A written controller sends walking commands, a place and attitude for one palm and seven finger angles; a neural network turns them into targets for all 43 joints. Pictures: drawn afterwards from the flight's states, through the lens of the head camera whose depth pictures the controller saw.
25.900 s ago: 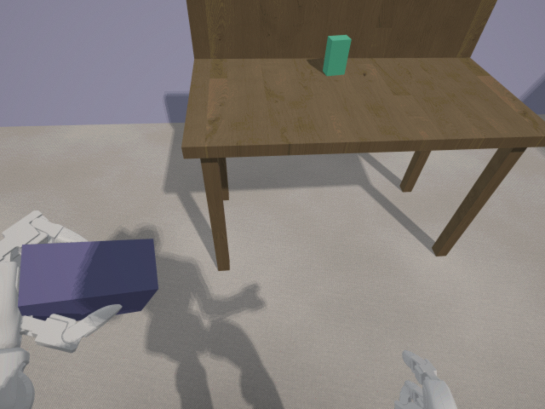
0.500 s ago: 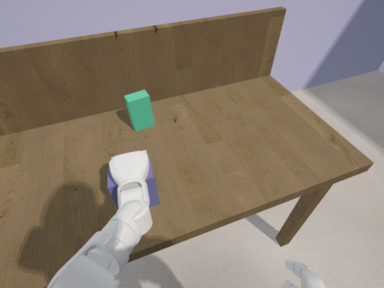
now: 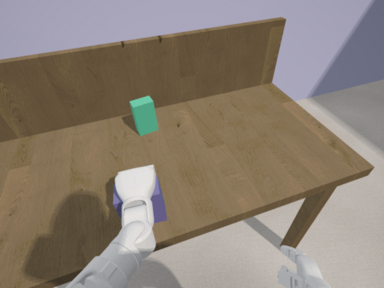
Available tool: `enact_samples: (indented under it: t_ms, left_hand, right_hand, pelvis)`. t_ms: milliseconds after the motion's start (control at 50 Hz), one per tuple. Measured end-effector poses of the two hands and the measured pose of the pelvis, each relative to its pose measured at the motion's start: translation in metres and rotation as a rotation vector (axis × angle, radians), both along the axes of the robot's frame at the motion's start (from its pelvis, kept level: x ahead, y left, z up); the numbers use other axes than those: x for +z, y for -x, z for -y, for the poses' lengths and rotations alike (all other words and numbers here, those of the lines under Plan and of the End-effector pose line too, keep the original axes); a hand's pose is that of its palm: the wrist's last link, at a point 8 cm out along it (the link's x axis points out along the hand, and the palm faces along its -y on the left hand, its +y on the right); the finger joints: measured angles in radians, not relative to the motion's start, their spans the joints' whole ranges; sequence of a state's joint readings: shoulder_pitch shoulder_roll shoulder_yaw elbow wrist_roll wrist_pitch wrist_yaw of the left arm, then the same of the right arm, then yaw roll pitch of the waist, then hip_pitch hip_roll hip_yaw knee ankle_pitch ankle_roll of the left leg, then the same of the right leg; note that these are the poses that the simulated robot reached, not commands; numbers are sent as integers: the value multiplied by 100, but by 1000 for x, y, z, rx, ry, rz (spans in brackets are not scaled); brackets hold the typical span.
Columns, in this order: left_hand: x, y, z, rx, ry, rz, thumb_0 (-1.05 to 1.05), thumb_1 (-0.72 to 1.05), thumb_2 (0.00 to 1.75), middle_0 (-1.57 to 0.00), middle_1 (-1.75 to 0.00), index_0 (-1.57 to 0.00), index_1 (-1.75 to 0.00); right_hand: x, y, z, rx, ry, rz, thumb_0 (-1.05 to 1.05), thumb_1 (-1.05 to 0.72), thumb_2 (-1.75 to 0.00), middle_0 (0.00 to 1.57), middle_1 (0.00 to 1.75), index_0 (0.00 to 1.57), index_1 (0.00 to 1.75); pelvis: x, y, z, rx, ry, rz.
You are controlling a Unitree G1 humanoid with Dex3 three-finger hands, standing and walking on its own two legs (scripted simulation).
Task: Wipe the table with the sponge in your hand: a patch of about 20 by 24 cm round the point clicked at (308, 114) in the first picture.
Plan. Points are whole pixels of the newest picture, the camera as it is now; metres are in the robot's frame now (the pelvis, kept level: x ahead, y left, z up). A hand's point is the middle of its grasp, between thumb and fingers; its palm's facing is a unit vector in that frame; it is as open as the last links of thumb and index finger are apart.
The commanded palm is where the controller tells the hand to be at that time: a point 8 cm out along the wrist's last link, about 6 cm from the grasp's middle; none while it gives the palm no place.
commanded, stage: wipe back along the third lane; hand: left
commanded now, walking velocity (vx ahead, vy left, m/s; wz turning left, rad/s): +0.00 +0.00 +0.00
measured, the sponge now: (143, 207) +0.32 +0.17 -0.03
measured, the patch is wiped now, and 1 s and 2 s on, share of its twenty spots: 1.00 1.00 1.00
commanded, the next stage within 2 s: slide back across to the middle lane in 0.02 s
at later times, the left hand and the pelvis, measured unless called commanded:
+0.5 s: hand (131, 200) +0.31 +0.19 +0.01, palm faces -0.04 -0.11 -0.99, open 9.6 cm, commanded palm +0.26 +0.19 +0.06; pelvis +0.00 -0.01 +0.00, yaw -1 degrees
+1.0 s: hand (106, 211) +0.28 +0.24 +0.01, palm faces -0.06 -0.09 -0.99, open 9.6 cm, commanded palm +0.25 +0.23 +0.05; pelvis -0.01 +0.00 +0.00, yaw +0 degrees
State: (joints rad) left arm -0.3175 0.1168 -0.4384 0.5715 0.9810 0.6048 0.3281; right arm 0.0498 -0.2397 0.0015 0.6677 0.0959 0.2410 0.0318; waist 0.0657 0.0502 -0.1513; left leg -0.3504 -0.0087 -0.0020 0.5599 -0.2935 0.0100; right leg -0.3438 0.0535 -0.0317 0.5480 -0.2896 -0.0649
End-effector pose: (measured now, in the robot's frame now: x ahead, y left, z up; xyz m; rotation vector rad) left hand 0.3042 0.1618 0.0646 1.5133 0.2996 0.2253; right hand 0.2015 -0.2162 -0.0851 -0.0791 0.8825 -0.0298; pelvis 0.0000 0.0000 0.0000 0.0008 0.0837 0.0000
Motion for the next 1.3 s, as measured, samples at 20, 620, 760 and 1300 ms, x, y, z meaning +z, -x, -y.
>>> enact_samples:
  t_ms: [20,620,760,1300]
  left_hand:
    - [0,1,0,1,3,0,1,-45,108,-75,-141,-75,-142]
    - [4,29,-36,60,62,-8,1,-45,108,-75,-141,-76,-141]
    - [4,40,-51,79,57,-18,0,-45,108,-75,-141,-76,-141]
    - [1,11,-86,89,-7,-38,0,-47,108,-77,-140,-78,-140]
  right_hand:
    - [0,-1,0,1,1,2,1,-91,-90,20,30,20,30]
    - [8,-2,16,-35,25,64,1,-91,-90,20,30,20,30]
    - [12,-8,14,-25,35,95,1,-91,-90,20,30,20,30]
    - [-19,45,19,-71,87,-37,1,-91,-90,20,30,20,30]
  pelvis:
    - [0,0,0,-1,0,1]
    - [3,-3,6,-23,-7,38]
    - [3,0,6,-16,-5,43]
    - [-3,13,0,4,2,-21]
